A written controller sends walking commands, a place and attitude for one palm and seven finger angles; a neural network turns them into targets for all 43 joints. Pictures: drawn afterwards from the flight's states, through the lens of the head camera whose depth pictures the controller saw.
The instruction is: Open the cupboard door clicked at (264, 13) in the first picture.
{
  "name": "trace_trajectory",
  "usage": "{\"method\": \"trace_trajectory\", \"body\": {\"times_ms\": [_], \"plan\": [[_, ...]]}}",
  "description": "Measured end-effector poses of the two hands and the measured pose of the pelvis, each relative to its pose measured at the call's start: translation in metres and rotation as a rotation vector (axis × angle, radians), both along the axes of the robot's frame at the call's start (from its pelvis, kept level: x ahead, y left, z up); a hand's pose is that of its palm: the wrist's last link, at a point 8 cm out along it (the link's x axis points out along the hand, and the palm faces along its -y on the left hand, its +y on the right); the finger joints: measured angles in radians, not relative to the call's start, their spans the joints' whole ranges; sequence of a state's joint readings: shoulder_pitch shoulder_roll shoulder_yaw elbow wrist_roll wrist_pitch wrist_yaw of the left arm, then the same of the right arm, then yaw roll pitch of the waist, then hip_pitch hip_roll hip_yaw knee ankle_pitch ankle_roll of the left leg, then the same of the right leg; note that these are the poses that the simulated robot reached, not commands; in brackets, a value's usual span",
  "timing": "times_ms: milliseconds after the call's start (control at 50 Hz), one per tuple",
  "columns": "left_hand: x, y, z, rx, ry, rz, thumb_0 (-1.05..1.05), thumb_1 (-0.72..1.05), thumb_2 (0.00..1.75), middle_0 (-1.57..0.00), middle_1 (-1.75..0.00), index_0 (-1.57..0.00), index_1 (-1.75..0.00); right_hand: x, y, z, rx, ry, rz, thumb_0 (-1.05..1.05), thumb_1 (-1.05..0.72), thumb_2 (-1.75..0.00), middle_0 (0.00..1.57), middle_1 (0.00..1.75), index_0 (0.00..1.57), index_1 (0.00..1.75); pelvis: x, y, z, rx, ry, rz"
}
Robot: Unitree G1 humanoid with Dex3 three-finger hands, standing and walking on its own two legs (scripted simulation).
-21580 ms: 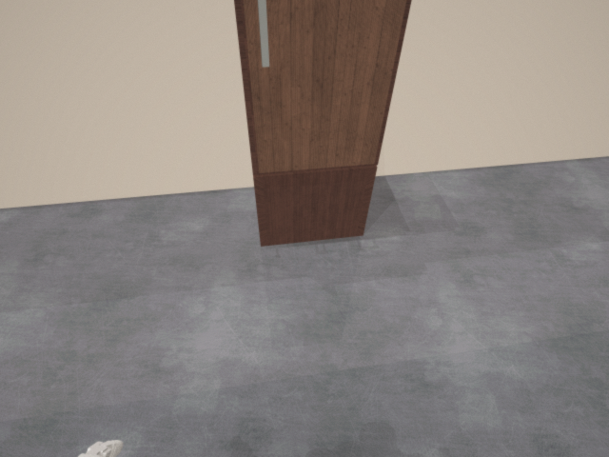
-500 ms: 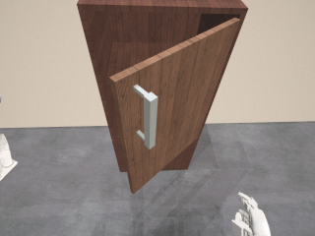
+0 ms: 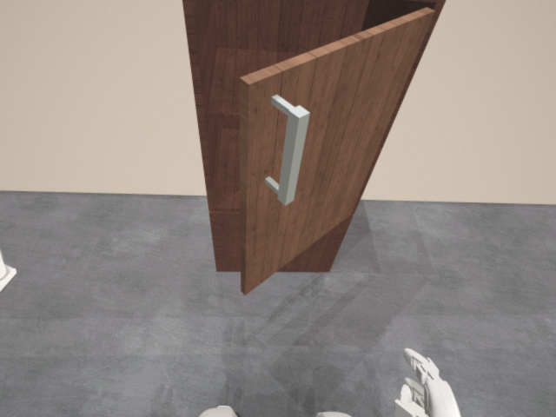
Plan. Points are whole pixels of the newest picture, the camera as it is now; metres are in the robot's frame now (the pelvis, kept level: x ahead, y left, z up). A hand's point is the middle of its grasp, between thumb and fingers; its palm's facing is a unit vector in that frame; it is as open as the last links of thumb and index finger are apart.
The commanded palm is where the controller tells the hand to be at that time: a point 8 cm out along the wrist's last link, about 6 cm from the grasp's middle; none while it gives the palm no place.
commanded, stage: step back with the hand held close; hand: left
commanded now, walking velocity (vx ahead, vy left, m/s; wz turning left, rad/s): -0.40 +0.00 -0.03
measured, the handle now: (282, 154) +0.45 +0.04 +0.14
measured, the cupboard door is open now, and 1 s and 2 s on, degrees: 40 40 40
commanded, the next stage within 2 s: stop stepping back and stand still in 0.02 s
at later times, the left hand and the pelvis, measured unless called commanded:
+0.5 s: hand out of the picture +0.10 +0.23 +0.16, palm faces +0.50 -0.78 -0.38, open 7.4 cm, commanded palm +0.04 +0.26 +0.18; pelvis -0.10 -0.04 -0.01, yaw -1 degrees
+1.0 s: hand out of the picture +0.05 +0.21 +0.15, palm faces +0.45 -0.80 -0.39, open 7.4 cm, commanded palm -0.02 +0.25 +0.18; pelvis -0.16 -0.05 +0.01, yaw -1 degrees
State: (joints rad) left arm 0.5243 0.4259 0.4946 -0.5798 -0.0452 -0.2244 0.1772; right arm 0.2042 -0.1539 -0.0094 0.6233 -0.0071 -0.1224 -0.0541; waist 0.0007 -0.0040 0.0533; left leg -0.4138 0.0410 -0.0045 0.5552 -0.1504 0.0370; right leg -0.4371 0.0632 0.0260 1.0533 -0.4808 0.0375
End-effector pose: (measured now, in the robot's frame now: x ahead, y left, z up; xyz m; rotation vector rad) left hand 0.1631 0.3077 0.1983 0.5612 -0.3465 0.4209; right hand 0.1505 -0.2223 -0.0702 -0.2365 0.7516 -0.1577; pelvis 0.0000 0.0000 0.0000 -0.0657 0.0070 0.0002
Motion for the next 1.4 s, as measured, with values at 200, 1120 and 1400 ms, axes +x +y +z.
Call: {"method": "trace_trajectory", "body": {"times_ms": [200,1120,1400], "plan": [[-0.048,-0.055,-0.01,0.006,0.091,-0.125,0.01,0.89,0.9,-0.21,-0.31,-0.21,-0.3,-0.055,-0.016,-0.008,0.061,-0.051,0.026,0.01,-0.9,-0.9,0.21,0.3,0.21,0.3,-0.075,-0.03,-0.007,0.043,0.072,-0.03],[-0.136,-0.057,-0.099,-0.134,0.424,-0.101,0.0,0.89,0.9,-0.2,-0.3,-0.2,-0.3,-0.184,-0.074,-0.015,-0.021,0.055,0.008,0.01,-0.9,-0.9,0.2,0.3,0.2,0.3,-0.179,-0.03,-0.001,0.065,-0.016,-0.011],[-0.33,-0.087,-0.339,-0.598,1.553,0.101,0.01,0.91,0.9,-0.2,-0.3,-0.2,-0.3,-0.293,-0.069,-0.041,-0.05,0.452,-0.031,0.01,-0.9,-0.9,0.2,0.3,0.2,0.3,-0.21,-0.019,0.002,0.06,-0.04,0.007]]}}
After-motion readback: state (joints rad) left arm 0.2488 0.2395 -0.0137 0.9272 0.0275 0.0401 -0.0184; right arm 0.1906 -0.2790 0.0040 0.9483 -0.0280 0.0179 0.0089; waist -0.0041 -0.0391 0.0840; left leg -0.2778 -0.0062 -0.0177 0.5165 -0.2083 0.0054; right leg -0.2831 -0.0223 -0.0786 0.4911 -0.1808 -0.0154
